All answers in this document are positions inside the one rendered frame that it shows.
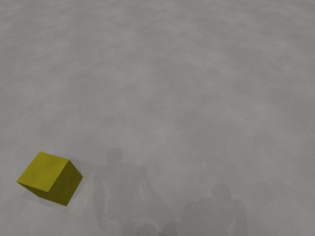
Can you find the carton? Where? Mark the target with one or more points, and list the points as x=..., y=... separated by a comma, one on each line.
x=52, y=178

